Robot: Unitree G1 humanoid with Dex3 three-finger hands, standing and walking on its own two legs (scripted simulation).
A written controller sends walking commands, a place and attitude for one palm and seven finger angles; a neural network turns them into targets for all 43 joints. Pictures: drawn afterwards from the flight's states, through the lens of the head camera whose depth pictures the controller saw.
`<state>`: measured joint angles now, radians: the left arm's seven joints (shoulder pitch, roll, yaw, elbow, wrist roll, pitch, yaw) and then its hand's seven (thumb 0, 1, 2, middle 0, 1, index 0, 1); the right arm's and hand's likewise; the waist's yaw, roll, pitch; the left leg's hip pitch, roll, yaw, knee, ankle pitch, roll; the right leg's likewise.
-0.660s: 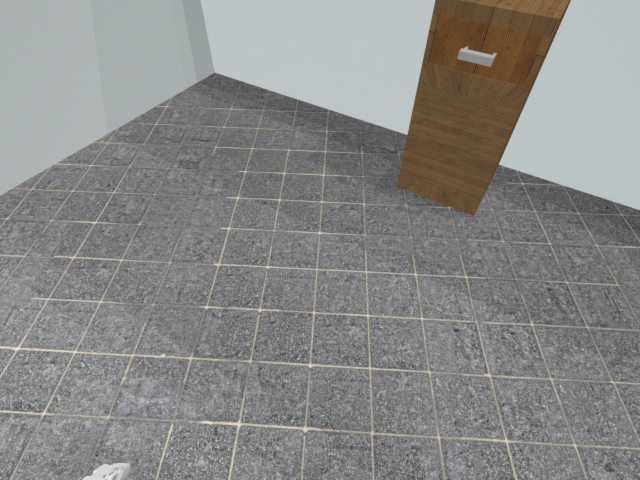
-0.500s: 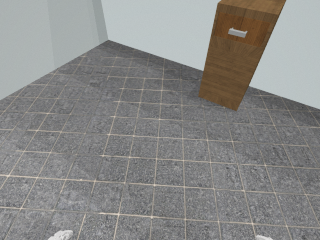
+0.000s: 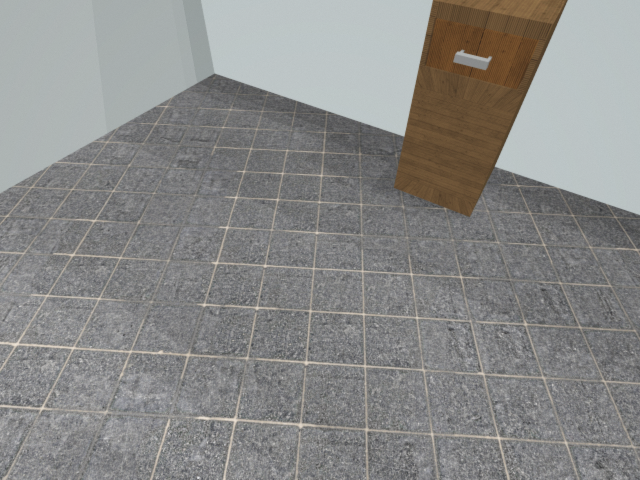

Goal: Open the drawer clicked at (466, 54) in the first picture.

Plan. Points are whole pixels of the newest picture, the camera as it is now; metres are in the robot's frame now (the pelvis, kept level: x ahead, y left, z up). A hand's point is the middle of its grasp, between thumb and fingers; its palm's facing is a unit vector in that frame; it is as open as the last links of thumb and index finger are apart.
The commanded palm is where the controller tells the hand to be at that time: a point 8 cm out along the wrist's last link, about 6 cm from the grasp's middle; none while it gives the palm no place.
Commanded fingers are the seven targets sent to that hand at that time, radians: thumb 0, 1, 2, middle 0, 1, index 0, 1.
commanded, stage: stand and wait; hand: left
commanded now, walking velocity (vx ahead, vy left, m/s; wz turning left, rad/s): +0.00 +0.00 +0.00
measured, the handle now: (473, 58) +1.42 -0.45 -0.08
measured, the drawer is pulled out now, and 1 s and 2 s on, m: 0.00 0.00 0.00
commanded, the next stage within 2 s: look at it before walking up in 0.16 s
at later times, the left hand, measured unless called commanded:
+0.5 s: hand out of the picture +0.07 +0.24 -0.16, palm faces -0.04 -0.94 -0.33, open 7.4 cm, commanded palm none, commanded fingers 0.00 0.90 0.90 -0.20 -0.30 -0.20 -0.30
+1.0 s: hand out of the picture +0.07 +0.24 -0.16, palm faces -0.04 -0.95 -0.32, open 7.4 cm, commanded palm none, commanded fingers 0.00 0.90 0.90 -0.20 -0.30 -0.20 -0.30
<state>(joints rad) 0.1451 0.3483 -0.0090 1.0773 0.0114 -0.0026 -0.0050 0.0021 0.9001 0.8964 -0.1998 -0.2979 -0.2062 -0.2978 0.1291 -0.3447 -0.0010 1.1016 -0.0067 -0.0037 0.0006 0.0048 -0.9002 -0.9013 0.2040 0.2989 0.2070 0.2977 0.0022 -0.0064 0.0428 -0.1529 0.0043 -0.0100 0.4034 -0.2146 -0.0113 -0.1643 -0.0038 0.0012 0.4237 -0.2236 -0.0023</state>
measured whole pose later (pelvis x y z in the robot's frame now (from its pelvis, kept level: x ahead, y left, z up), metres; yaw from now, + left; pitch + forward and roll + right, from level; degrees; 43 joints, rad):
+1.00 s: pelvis +0.01 +0.00 +0.00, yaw -2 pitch -2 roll +0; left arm 0.17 0.32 -0.01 1.08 0.02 0.01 0.00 0.00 0.90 0.90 -0.20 -0.30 -0.20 -0.30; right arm 0.12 -0.32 0.00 1.10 -0.01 0.00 0.00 0.00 -0.90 -0.90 0.20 0.30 0.21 0.30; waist 0.02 0.00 0.02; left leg -0.14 0.02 0.02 0.40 -0.23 -0.01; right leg -0.17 0.01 0.03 0.43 -0.23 0.00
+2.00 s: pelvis +0.33 -0.02 -0.01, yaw -29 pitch +0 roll +1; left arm 0.05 0.22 0.07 0.93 0.04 0.02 -0.05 0.00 0.91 0.90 -0.19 -0.30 -0.20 -0.30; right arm 0.44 -0.19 -0.05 1.10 -0.03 -0.07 -0.02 0.00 -0.91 -0.90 0.20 0.30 0.20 0.30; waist -0.07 -0.01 0.08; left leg 0.02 0.07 0.35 0.35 -0.35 -0.02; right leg -0.55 -0.09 -0.10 0.74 -0.20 -0.01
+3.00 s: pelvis +0.64 -0.20 -0.01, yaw -38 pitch -2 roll +0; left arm 0.15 0.17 0.03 1.06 0.03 -0.03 0.02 0.00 0.92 0.90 -0.19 -0.30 -0.20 -0.30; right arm 0.39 -0.11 -0.03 1.17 -0.01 -0.01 -0.02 0.00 -0.91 -0.90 0.20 0.30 0.20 0.30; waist -0.04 0.01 0.06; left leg -0.13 0.08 0.23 0.57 -0.40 -0.01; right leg -0.30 -0.07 -0.14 0.55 -0.21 -0.01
